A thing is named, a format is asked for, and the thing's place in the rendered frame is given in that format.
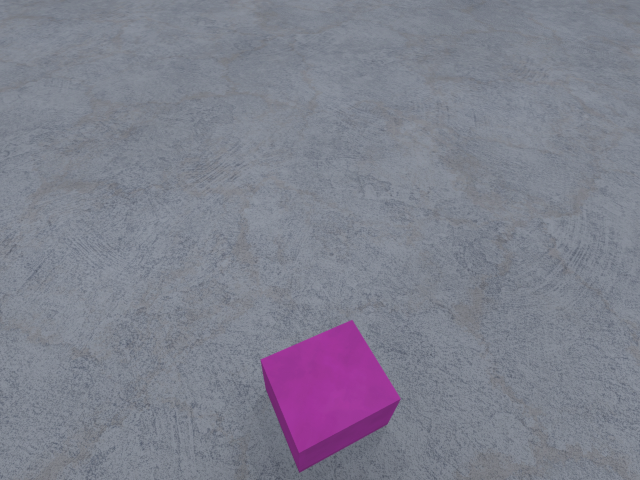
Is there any carton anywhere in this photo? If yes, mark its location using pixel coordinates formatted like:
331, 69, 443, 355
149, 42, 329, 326
261, 320, 401, 473

